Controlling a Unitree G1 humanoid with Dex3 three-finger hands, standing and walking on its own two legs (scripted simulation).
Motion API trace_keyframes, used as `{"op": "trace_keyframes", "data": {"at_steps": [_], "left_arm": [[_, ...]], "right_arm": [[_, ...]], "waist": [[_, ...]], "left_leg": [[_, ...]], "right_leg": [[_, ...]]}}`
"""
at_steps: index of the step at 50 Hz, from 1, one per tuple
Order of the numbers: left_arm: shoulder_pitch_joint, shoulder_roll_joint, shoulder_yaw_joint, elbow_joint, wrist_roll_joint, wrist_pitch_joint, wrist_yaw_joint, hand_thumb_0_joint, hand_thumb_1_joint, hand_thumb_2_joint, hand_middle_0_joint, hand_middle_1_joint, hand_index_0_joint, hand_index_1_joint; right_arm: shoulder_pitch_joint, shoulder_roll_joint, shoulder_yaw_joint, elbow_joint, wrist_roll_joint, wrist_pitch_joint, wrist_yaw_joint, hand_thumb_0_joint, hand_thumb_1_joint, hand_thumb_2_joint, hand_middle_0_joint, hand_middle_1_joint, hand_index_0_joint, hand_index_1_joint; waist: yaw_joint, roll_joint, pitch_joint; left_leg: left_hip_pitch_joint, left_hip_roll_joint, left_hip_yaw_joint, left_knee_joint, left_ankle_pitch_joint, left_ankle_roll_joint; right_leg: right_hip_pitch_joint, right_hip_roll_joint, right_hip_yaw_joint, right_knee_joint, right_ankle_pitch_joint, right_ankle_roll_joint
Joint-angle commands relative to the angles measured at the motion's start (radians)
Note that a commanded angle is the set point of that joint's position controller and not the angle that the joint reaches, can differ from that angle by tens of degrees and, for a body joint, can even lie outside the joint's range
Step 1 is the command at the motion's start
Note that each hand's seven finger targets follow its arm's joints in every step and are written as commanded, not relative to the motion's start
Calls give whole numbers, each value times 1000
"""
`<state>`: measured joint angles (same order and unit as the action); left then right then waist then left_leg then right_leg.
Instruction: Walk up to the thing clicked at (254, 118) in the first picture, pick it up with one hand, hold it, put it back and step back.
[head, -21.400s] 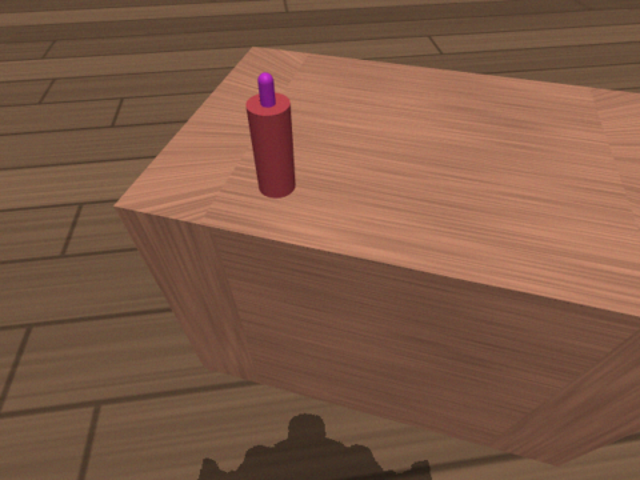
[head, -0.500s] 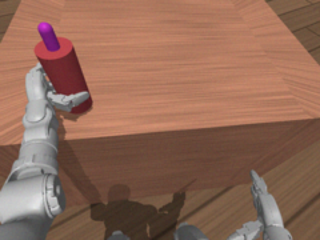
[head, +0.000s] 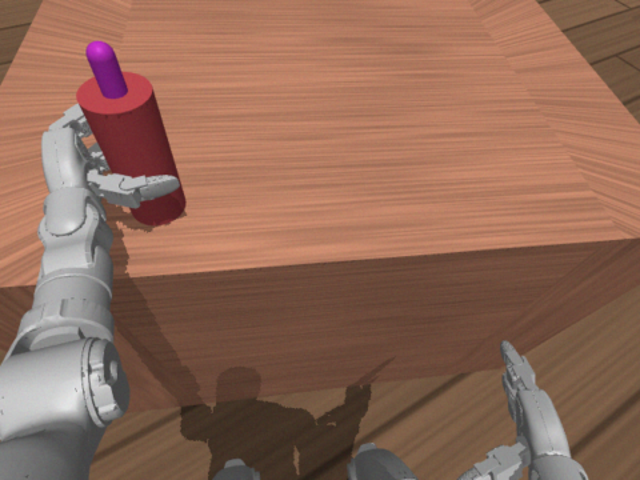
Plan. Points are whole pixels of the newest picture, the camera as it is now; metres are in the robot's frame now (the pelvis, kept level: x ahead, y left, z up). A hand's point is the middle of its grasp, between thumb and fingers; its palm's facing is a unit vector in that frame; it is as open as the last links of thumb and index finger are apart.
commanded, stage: open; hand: left
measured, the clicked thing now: (134, 140) +0.49 +0.17 +0.14
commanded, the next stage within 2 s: withdraw in 0.22 s
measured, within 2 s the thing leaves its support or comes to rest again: neither
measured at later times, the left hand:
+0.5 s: hand (119, 155) +0.49 +0.20 +0.11, palm faces +0.17 -0.98 +0.02, open 16.9 cm
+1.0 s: hand out of the picture +0.48 +0.27 +0.24, palm faces +0.24 -0.95 -0.20, open 17.5 cm
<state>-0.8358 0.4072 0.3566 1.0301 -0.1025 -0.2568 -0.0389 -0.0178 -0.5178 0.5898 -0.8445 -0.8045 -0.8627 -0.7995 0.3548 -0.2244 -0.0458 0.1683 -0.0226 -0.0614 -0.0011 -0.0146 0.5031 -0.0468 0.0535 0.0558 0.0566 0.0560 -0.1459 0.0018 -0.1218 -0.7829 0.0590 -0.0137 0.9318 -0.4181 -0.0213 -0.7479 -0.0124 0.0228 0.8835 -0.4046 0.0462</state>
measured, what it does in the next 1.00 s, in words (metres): stands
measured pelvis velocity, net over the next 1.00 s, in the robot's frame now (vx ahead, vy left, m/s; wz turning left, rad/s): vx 0.02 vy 0.00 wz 0.00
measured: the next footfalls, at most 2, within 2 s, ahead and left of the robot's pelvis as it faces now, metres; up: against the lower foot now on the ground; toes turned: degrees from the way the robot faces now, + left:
none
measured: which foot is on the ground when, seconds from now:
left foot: down 0.00-1.00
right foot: down 0.00-1.00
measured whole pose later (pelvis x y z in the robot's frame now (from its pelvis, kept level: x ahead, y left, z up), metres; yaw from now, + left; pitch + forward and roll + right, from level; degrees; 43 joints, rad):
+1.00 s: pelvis +0.02 +0.00 +0.02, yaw +0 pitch +10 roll -1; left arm -0.88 0.62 0.35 0.94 -0.02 0.02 -0.15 -0.01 -0.55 0.04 -0.06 -0.02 -0.06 -0.03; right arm 0.34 -0.26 -0.08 0.29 0.04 -0.02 0.00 -0.02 0.57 -0.04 0.06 0.06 0.06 0.06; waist -0.08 0.04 -0.12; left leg -0.55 0.04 0.01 0.77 -0.38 -0.01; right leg -0.53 -0.03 0.04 0.73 -0.37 0.05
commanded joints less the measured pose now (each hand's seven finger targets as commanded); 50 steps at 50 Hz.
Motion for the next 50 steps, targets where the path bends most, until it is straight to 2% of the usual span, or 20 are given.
{"op": "trace_keyframes", "data": {"at_steps": [1, 7, 9, 11, 13, 18, 19, 20, 24, 30, 32, 36, 40, 41, 42, 43, 45, 47, 48, 50], "left_arm": [[-422, 173, 3, -139, 4, -48, -11, 0, -531, 344, -625, -511, -633, -512], [-555, 226, 17, -339, -4, -69, -13, 0, -591, 202, -455, -333, -455, -339], [-440, 171, -3, -192, -2, -54, -10, 0, -611, 160, -410, -274, -402, -286], [-520, 230, 31, -291, -3, -65, -2, 0, -611, 130, -366, -229, -355, -245], [-445, 184, 5, -200, -1, -55, -5, 0, -611, 100, -310, -177, -296, -194], [-421, 238, 39, -195, 8, -61, -4, 0, -611, 78, -160, -131, -164, -134], [-504, 264, 34, -325, 6, -73, -10, 0, -611, 69, -136, -116, -144, -116], [-450, 286, 49, -233, 12, -59, -13, 0, -611, 66, -130, -109, -136, -110], [-569, 349, 64, -416, -7, -57, -29, 0, -611, 45, -88, -63, -86, -69], [-545, 421, 83, -321, 4, 37, -46, 0, -611, 20, -75, -43, -71, -51], [-526, 384, 55, -247, -2, 79, -67, 0, -611, 16, -59, -29, -57, -35], [-579, 399, 27, -260, -14, 163, -130, 0, -611, 0, -68, -24, -73, -23], [-503, 349, 2, -174, -30, 242, -188, 0, -575, 0, -42, -8, -57, 0], [-540, 351, -2, -250, -36, 247, -198, 0, -587, 80, -61, -24, -33, -58], [-557, 522, 8, -403, 75, 212, -138, 0, -554, 76, -56, -37, -47, -51], [-482, 503, 28, -261, 75, 218, -115, 0, -546, 61, -55, -38, -53, -44], [-419, 425, -11, -158, 72, 235, -115, 0, -514, 53, -45, -33, -52, -31], [-523, 528, 33, -386, 87, 209, -94, 0, -514, 53, -45, -34, -51, -32], [-458, 554, 67, -283, 99, 220, -88, 0, -506, 42, -43, -29, -52, -24], [-409, 543, 68, -320, 102, 213, -81, 0, -506, 42, -43, -35, -57, -26]], "right_arm": [[19, -140, -86, -178, 4, -45, -9, 0, 530, -50, 50, 51, 50, 51], [-13, -149, -94, -240, 7, -39, -4, 0, 522, -53, 51, 51, 51, 51], [11, -139, -82, -187, 7, -37, -4, 0, 515, -56, 51, 51, 51, 51], [-7, -152, -98, -213, 7, -39, -10, 0, 517, -56, 51, 51, 51, 51], [17, -137, -81, -195, 7, -30, -7, 0, 515, -57, 51, 51, 51, 51], [44, -154, -101, -178, 4, -23, -5, 0, 536, -50, 50, 50, 50, 50], [28, -144, -90, -195, 6, -23, -2, 0, 537, -49, 50, 50, 50, 50], [47, -157, -105, -177, 7, -18, -5, 0, 531, -51, 50, 50, 50, 50], [-35, -142, -83, -225, 19, -16, -13, 0, 520, -55, 51, 50, 50, 50], [-19, -148, -74, -94, 33, -9, -30, 0, 511, -58, 51, 50, 50, 50], [-20, -134, -66, -36, 41, -11, -29, 0, 518, -56, 51, 50, 51, 50], [-53, -142, -54, -50, 59, -28, -32, 0, 526, -53, 51, 51, 51, 51], [-55, -135, -39, 17, 69, -43, -32, 0, 540, -47, 51, 51, 51, 51], [-67, -152, -48, 1, 70, -48, -33, 0, 611, -42, 49, 53, 50, 53], [-69, -213, -114, -49, 58, -39, -31, 0, 611, -41, 50, 53, 50, 53], [-43, -203, -105, 0, 56, -29, -27, 0, 611, -42, 50, 53, 51, 53], [-55, -218, -122, -30, 64, -20, -24, 0, 611, -34, 50, 54, 51, 54], [-41, -234, -163, -61, 69, -19, -25, 0, 611, -34, 50, 54, 51, 54], [4, -256, -168, -64, 66, -14, -22, 0, 611, -33, 50, 54, 51, 54], [-7, -170, -85, -73, 70, -12, -6, 0, 611, -34, 50, 54, 51, 54]], "waist": [[-33, 47, -350], [2, 145, -519], [-9, 74, -390], [-3, 113, -496], [-17, 54, -401], [-10, 81, -404], [2, 144, -469], [-7, 107, -456], [32, 149, -559], [28, 142, -452], [27, 121, -374], [29, 110, -429], [39, 88, -333], [47, 89, -370], [73, 121, -414], [65, 74, -330], [41, -52, -224], [62, 28, -357], [67, -1, -334], [103, -3, -300]], "left_leg": [[262, -29, 23, -98, 250, 41], [367, -24, 11, -91, 373, 23], [298, -19, 5, -101, 317, 26], [352, -23, 11, -93, 353, 26], [288, -25, 16, -91, 303, 36], [294, -27, 16, -100, 276, 30], [321, -29, 18, -97, 318, 28], [320, -30, 21, -91, 318, 32], [357, -32, 22, -97, 366, 31], [372, -28, 21, -134, 384, 25], [347, -31, 27, -157, 342, 28], [388, -32, 34, -178, 381, 31], [402, -27, 31, -208, 399, 25], [437, -23, 27, -214, 412, 24], [470, -31, 37, -223, 445, 13], [422, -38, 45, -226, 420, 19], [374, -38, 41, -243, 367, 29], [464, -36, 39, -254, 414, 20], [460, -36, 38, -250, 431, 21], [425, -47, 51, -258, 417, 24]], "right_leg": [[100, 34, -46, -109, 269, -45], [154, 37, -54, -78, 336, -55], [115, 40, -59, -85, 287, -54], [157, 35, -53, -80, 329, -51], [131, 35, -48, -90, 298, -46], [120, 35, -49, -94, 269, -50], [151, 32, -47, -89, 307, -52], [154, 32, -44, -92, 311, -47], [249, 30, -40, -91, 360, -45], [244, 33, -41, -132, 358, -47], [237, 34, -43, -152, 330, -48], [283, 34, -48, -172, 372, -47], [258, 35, -59, -194, 365, -51], [261, 37, -62, -196, 370, -52], [301, 29, -69, -201, 417, -45], [306, 28, -67, -204, 413, -40], [315, 29, -69, -223, 391, -30], [351, 26, -69, -224, 407, -37], [349, 24, -71, -223, 409, -37], [392, 16, -66, -234, 409, -32]]}}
